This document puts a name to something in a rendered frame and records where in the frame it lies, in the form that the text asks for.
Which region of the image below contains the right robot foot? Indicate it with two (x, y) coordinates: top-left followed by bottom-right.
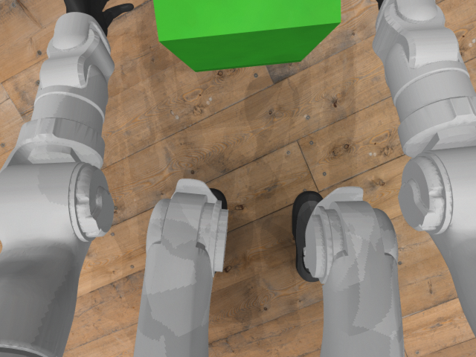
(292, 191), (323, 282)

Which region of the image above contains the robot right upper arm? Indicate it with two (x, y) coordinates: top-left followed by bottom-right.
(398, 146), (476, 337)

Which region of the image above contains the right robot forearm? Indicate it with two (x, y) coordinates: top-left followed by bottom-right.
(372, 0), (476, 158)

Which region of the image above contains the left robot forearm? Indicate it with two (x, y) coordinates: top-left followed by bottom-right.
(0, 12), (115, 173)

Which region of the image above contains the robot left upper arm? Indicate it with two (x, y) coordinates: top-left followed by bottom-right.
(0, 162), (115, 357)

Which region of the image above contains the robot left thigh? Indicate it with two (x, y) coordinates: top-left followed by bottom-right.
(133, 192), (228, 357)

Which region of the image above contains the carton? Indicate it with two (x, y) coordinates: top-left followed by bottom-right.
(153, 0), (341, 72)

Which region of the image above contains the left robot hand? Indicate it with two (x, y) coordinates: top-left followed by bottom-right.
(64, 0), (134, 37)

